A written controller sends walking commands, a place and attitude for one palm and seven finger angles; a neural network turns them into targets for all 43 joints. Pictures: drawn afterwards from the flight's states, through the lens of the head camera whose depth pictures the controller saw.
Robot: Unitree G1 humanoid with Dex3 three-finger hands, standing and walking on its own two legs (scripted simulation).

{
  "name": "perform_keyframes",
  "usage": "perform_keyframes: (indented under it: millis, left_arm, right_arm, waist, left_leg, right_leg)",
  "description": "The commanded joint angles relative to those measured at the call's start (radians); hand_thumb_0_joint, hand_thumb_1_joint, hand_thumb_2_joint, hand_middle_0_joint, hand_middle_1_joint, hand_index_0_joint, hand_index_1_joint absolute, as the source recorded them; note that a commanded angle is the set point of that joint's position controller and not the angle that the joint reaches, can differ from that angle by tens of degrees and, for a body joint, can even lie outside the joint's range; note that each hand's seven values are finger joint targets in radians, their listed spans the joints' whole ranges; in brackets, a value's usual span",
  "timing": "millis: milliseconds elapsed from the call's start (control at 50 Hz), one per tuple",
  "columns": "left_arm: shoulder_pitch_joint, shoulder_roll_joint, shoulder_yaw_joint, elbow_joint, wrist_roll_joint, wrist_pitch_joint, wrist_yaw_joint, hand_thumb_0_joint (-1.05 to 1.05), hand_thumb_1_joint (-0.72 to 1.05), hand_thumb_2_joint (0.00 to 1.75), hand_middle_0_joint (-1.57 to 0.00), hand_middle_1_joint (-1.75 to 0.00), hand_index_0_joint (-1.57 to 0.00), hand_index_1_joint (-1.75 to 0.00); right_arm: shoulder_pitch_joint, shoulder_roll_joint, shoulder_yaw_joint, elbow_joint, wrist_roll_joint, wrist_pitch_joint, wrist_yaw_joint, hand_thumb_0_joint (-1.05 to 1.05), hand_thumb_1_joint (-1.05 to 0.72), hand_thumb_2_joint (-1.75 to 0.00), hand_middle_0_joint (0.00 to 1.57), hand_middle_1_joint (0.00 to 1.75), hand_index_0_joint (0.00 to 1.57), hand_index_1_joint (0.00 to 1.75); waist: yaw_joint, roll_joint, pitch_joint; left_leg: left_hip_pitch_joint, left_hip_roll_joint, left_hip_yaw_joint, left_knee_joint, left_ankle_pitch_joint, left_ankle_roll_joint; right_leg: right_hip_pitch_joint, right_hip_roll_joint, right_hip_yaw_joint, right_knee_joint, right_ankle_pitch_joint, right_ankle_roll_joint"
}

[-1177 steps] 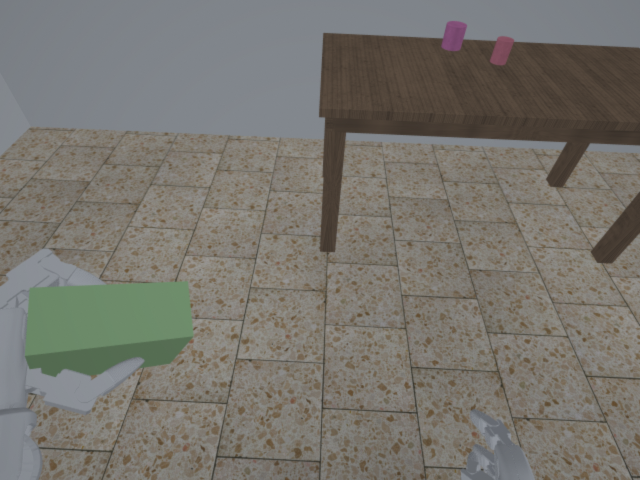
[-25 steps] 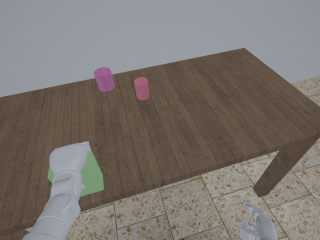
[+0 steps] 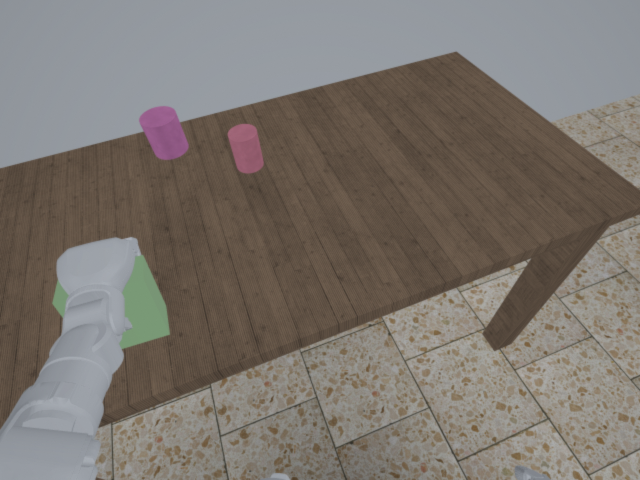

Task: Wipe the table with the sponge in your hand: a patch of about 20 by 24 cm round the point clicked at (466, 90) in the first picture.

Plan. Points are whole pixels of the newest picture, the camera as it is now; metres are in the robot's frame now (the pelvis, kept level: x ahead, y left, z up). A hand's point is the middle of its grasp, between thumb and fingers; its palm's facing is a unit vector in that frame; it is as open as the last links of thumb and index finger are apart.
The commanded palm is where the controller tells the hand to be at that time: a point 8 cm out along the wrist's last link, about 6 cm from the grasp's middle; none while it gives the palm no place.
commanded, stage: wipe forward along the first lane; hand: left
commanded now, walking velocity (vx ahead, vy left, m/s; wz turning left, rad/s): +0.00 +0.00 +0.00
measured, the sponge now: (122, 315) +0.34 +0.32 -0.03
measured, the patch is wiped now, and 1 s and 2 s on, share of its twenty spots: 0.20 0.30 0.35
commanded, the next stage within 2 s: slide across to the middle lane in 0.88 s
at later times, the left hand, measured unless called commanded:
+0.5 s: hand (107, 259) +0.40 +0.35 +0.02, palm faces -0.14 +0.02 -0.99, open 9.8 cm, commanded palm +0.40 +0.34 +0.05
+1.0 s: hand (103, 235) +0.45 +0.38 +0.01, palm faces -0.15 +0.03 -0.99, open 9.8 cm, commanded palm +0.45 +0.35 +0.05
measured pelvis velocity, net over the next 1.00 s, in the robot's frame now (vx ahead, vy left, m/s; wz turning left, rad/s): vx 0.01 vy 0.05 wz -0.02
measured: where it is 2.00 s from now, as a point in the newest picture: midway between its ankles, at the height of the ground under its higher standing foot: outside the picture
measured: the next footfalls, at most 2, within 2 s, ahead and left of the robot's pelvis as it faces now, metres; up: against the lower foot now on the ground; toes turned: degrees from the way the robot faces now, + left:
none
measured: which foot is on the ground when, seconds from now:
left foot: down 0.00-1.00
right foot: down 0.00-1.00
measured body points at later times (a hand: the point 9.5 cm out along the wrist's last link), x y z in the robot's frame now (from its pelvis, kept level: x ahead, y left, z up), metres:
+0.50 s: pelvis +0.01 +0.01 -0.01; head +0.07 +0.01 +0.44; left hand +0.41 +0.35 +0.07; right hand +0.09 -0.26 -0.14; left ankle +0.05 +0.13 -0.71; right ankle +0.03 -0.08 -0.71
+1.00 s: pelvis +0.01 +0.05 -0.01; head +0.10 +0.06 +0.43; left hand +0.45 +0.37 +0.07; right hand +0.06 -0.23 -0.14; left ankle +0.05 +0.13 -0.71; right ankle +0.03 -0.08 -0.71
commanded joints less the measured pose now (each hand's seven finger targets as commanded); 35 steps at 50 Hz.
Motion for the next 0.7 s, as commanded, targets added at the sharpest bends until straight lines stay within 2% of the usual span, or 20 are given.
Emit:
perform_keyframes:
  millis: [0,20,40,60,100,140,160,240,280,320,340,360,420,440,520,540,560,620,640,680]
  left_arm:
    - [-0.284,0.251,0.063,-0.01,0.012,0.003,0.056,0.0,0.1,1.3,-1.2,-1.6,-1.2,-1.6]
    - [-0.314,0.269,0.064,-0.003,0.009,0.004,0.054,0.0,0.1,1.3,-1.2,-1.6,-1.2,-1.6]
    - [-0.331,0.329,0.112,0.008,0.012,0.001,0.057,0.0,0.1,1.3,-1.2,-1.6,-1.2,-1.6]
    - [-0.349,0.299,0.072,0.012,0.013,-0.001,0.053,0.0,0.1,1.3,-1.2,-1.6,-1.2,-1.6]
    - [-0.352,0.305,0.068,0.039,0.023,-0.002,0.047,0.0,0.1,1.3,-1.2,-1.6,-1.2,-1.6]
    - [-0.381,0.351,0.099,0.055,0.03,-0.007,0.045,0.0,0.1,1.3,-1.2,-1.6,-1.2,-1.6]
    - [-0.382,0.332,0.077,0.064,0.028,-0.009,0.042,0.0,0.1,1.3,-1.2,-1.6,-1.2,-1.6]
    - [-0.411,0.36,0.098,0.076,0.035,-0.022,0.037,0.0,0.1,1.3,-1.2,-1.6,-1.2,-1.6]
    - [-0.395,0.351,0.088,0.094,0.039,-0.025,0.036,0.0,0.1,1.3,-1.2,-1.6,-1.2,-1.6]
    - [-0.387,0.361,0.094,0.103,0.035,-0.02,0.036,0.0,0.1,1.3,-1.2,-1.6,-1.2,-1.6]
    - [-0.42,0.383,0.112,0.103,0.038,-0.024,0.036,0.0,0.1,1.3,-1.2,-1.6,-1.2,-1.6]
    - [-0.425,0.354,0.08,0.101,0.042,-0.024,0.035,0.0,0.1,1.3,-1.2,-1.6,-1.2,-1.6]
    - [-0.438,0.354,0.079,0.117,0.049,-0.019,0.039,0.0,0.1,1.3,-1.2,-1.6,-1.2,-1.6]
    - [-0.441,0.375,0.105,0.116,0.043,-0.021,0.038,0.0,0.1,1.3,-1.2,-1.6,-1.2,-1.6]
    - [-0.495,0.367,0.07,0.144,0.056,-0.014,0.038,0.0,0.1,1.3,-1.2,-1.6,-1.2,-1.6]
    - [-0.498,0.402,0.11,0.147,0.054,-0.015,0.038,0.0,0.1,1.3,-1.2,-1.6,-1.2,-1.6]
    - [-0.521,0.386,0.079,0.144,0.057,-0.015,0.036,0.0,0.1,1.3,-1.2,-1.6,-1.2,-1.6]
    - [-0.531,0.381,0.068,0.18,0.071,-0.008,0.03,0.0,0.1,1.3,-1.2,-1.6,-1.2,-1.6]
    - [-0.543,0.389,0.085,0.172,0.069,-0.012,0.03,0.0,0.1,1.3,-1.2,-1.6,-1.2,-1.6]
    - [-0.579,0.351,0.041,0.171,0.078,-0.012,0.027,0.0,0.1,1.3,-1.2,-1.6,-1.2,-1.6]
  right_arm:
    - [-0.027,-0.129,-0.037,-0.123,-0.003,-0.042,-0.001,0.0,-0.9,-0.9,0.2,0.3,0.2,0.3]
    - [-0.025,-0.132,-0.033,-0.123,-0.001,-0.042,-0.001,0.0,-0.9,-0.9,0.2,0.3,0.2,0.3]
    - [-0.018,-0.138,-0.036,-0.114,-0.003,-0.041,-0.001,0.0,-0.9,-0.9,0.2,0.3,0.2,0.3]
    - [-0.006,-0.135,-0.033,-0.12,-0.002,-0.041,-0.001,0.0,-0.9,-0.9,0.2,0.3,0.2,0.3]
    - [0.001,-0.137,-0.032,-0.118,-0.002,-0.043,0.003,0.0,-0.9,-0.9,0.2,0.3,0.2,0.3]
    - [0.015,-0.142,-0.032,-0.11,-0.003,-0.04,0.005,0.0,-0.9,-0.9,0.2,0.3,0.2,0.3]
    - [0.022,-0.139,-0.031,-0.117,-0.003,-0.041,0.005,0.0,-0.9,-0.9,0.2,0.3,0.2,0.3]
    - [0.039,-0.143,-0.032,-0.114,-0.004,-0.039,0.013,0.0,-0.9,-0.9,0.2,0.3,0.2,0.3]
    - [0.052,-0.144,-0.034,-0.117,-0.006,-0.036,0.014,0.0,-0.9,-0.9,0.2,0.3,0.2,0.3]
    - [0.053,-0.145,-0.031,-0.121,-0.005,-0.033,0.017,0.0,-0.9,-0.9,0.2,0.3,0.2,0.3]
    - [0.056,-0.15,-0.033,-0.111,-0.006,-0.031,0.017,0.0,-0.9,-0.9,0.2,0.3,0.2,0.3]
    - [0.065,-0.147,-0.033,-0.116,-0.006,-0.03,0.018,0.0,-0.9,-0.9,0.2,0.3,0.2,0.3]
    - [0.068,-0.151,-0.034,-0.113,-0.007,-0.026,0.021,0.0,-0.9,-0.9,0.2,0.3,0.2,0.3]
    - [0.07,-0.154,-0.035,-0.11,-0.008,-0.025,0.021,0.0,-0.9,-0.9,0.2,0.3,0.2,0.3]
    - [0.081,-0.155,-0.031,-0.112,-0.007,-0.021,0.021,0.0,-0.9,-0.9,0.2,0.3,0.2,0.3]
    - [0.083,-0.162,-0.033,-0.102,-0.01,-0.02,0.022,0.0,-0.9,-0.9,0.2,0.3,0.2,0.3]
    - [0.092,-0.16,-0.032,-0.107,-0.01,-0.019,0.021,0.0,-0.9,-0.9,0.2,0.3,0.2,0.3]
    - [0.098,-0.161,-0.03,-0.107,-0.012,-0.016,0.025,0.0,-0.9,-0.9,0.2,0.3,0.2,0.3]
    - [0.099,-0.163,-0.031,-0.102,-0.015,-0.015,0.026,0.0,-0.9,-0.9,0.2,0.3,0.2,0.3]
    - [0.114,-0.158,-0.033,-0.107,-0.015,-0.015,0.028,0.0,-0.9,-0.9,0.2,0.3,0.2,0.3]
  waist:
    - [-0.045,-0.158,-0.194]
    - [-0.053,-0.159,-0.19]
    - [-0.047,-0.149,-0.205]
    - [-0.058,-0.148,-0.211]
    - [-0.061,-0.124,-0.202]
    - [-0.06,-0.115,-0.223]
    - [-0.066,-0.11,-0.22]
    - [-0.067,-0.096,-0.246]
    - [-0.07,-0.109,-0.249]
    - [-0.065,-0.11,-0.25]
    - [-0.072,-0.107,-0.256]
    - [-0.076,-0.088,-0.257]
    - [-0.082,-0.103,-0.251]
    - [-0.074,-0.099,-0.265]
    - [-0.095,-0.097,-0.241]
    - [-0.085,-0.086,-0.258]
    - [-0.099,-0.081,-0.268]
    - [-0.102,-0.078,-0.251]
    - [-0.095,-0.059,-0.274]
    - [-0.111,-0.038,-0.275]
  left_leg:
    - [0.017,-0.039,0.024,-0.051,-0.096,0.051]
    - [0.005,-0.038,0.026,-0.05,-0.104,0.051]
    - [-0.005,-0.036,0.024,-0.045,-0.1,0.05]
    - [-0.012,-0.04,0.026,-0.042,-0.097,0.053]
    - [-0.013,-0.037,0.025,-0.037,-0.096,0.053]
    - [-0.018,-0.035,0.019,-0.031,-0.082,0.052]
    - [-0.023,-0.036,0.025,-0.029,-0.085,0.054]
    - [-0.023,-0.034,0.02,-0.018,-0.056,0.054]
    - [-0.028,-0.032,0.022,-0.012,-0.048,0.055]
    - [-0.037,-0.034,0.025,-0.016,-0.05,0.054]
    - [-0.028,-0.029,0.022,-0.013,-0.034,0.055]
    - [-0.024,-0.033,0.022,-0.013,-0.028,0.055]
    - [-0.014,-0.03,0.021,-0.015,-0.031,0.056]
    - [-0.009,-0.028,0.017,-0.016,-0.017,0.056]
    - [-0.01,-0.026,0.012,-0.024,-0.042,0.055]
    - [0.004,-0.023,0.008,-0.024,-0.023,0.055]
    - [0.01,-0.025,0.009,-0.019,-0.02,0.057]
    - [0.015,-0.023,0.002,-0.025,-0.028,0.053]
    - [0.033,-0.019,-0.003,-0.025,-0.007,0.052]
    - [0.055,-0.017,-0.01,-0.022,-0.004,0.05]
  right_leg:
    - [0.115,-0.042,0.116,-0.18,-0.063,0.027]
    - [0.116,-0.043,0.124,-0.185,-0.072,0.029]
    - [0.125,-0.04,0.132,-0.181,-0.069,0.026]
    - [0.13,-0.04,0.12,-0.174,-0.056,0.03]
    - [0.111,-0.042,0.122,-0.173,-0.053,0.027]
    - [0.111,-0.035,0.119,-0.161,-0.034,0.023]
    - [0.111,-0.038,0.115,-0.162,-0.033,0.027]
    - [0.107,-0.032,0.108,-0.145,0.018,0.022]
    - [0.104,-0.031,0.102,-0.138,0.039,0.024]
    - [0.115,-0.033,0.106,-0.143,0.038,0.025]
    - [0.105,-0.029,0.099,-0.134,0.061,0.023]
    - [0.096,-0.028,0.09,-0.13,0.066,0.024]
    - [0.071,-0.027,0.084,-0.133,0.053,0.024]
    - [0.078,-0.025,0.081,-0.129,0.07,0.021]
    - [0.036,-0.022,0.065,-0.128,0.026,0.023]
    - [0.034,-0.02,0.062,-0.122,0.038,0.019]
    - [0.03,-0.018,0.061,-0.121,0.04,0.022]
    - [-0.004,-0.017,0.049,-0.118,0.021,0.019]
    - [-0.01,-0.014,0.047,-0.109,0.036,0.015]
    - [-0.046,-0.01,0.034,-0.101,0.029,0.013]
